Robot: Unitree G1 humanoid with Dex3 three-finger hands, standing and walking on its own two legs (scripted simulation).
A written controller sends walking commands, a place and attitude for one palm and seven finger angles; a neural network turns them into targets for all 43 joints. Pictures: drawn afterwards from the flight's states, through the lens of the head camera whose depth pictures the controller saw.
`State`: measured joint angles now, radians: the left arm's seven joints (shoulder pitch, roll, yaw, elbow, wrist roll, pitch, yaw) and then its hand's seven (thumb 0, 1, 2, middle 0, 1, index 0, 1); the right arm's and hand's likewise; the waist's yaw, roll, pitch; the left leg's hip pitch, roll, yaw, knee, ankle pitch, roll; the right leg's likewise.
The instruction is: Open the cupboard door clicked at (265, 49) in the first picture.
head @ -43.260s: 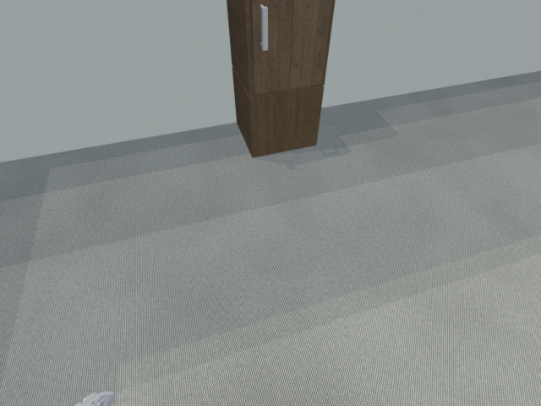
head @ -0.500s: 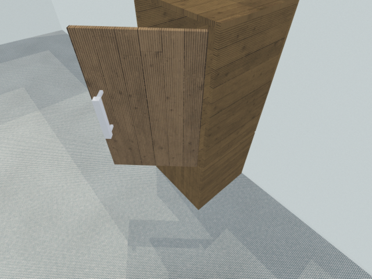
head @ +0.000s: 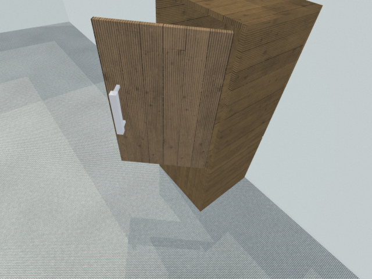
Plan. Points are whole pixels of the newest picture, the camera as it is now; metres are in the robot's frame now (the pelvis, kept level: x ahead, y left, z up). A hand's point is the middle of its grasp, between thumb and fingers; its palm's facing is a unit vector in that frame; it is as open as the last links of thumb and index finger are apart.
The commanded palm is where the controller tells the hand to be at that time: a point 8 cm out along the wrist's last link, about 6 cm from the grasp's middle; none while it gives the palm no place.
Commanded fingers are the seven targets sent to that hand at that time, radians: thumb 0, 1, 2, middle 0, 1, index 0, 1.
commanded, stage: shuffle to correct the standing spot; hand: left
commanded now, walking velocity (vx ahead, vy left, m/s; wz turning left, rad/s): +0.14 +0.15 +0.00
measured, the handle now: (119, 110) +0.62 +0.27 -0.02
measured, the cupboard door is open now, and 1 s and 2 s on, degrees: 47 47 47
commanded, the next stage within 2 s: come to a stop and stand still in 0.32 s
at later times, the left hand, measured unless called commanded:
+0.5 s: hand out of the picture +0.13 +0.21 -0.16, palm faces +0.09 -0.97 -0.22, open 7.2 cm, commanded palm none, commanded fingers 0.00 0.90 0.90 -0.20 -0.30 -0.20 -0.30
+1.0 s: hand out of the picture +0.09 +0.25 -0.17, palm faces +0.03 -0.98 -0.21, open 7.3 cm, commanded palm none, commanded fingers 0.00 0.90 0.90 -0.20 -0.30 -0.20 -0.30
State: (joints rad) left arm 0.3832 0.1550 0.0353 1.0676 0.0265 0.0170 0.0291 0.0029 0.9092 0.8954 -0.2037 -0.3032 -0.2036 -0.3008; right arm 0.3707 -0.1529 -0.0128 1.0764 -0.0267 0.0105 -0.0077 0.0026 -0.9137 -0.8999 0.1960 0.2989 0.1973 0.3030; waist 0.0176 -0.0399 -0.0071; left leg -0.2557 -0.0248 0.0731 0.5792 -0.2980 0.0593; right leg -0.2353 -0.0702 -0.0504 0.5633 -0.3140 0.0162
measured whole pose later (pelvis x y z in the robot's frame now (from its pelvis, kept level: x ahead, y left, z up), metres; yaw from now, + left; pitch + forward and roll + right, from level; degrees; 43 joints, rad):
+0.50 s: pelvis +0.07 +0.03 +0.00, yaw +1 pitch -1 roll +0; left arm 0.24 0.13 0.05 0.98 0.02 -0.05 0.05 -0.01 0.95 0.90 -0.20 -0.30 -0.20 -0.30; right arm 0.36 -0.14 -0.02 1.08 -0.03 0.02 0.00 0.00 -0.91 -0.90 0.20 0.30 0.20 0.30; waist 0.00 0.03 0.02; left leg -0.40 -0.02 0.07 0.99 -0.44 0.03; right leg -0.22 -0.06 -0.15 0.53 -0.29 -0.02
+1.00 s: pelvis +0.07 +0.06 +0.00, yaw -1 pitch +0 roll +0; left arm 0.30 0.16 0.04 1.00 0.03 0.03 0.02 0.00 0.91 0.90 -0.20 -0.30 -0.20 -0.30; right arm 0.18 -0.16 -0.04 1.00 -0.02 0.03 -0.04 0.00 -0.92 -0.90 0.20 0.30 0.20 0.30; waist 0.00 0.01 0.04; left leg -0.40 0.06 0.04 0.57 -0.22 -0.01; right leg -0.24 0.01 -0.08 0.57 -0.33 -0.03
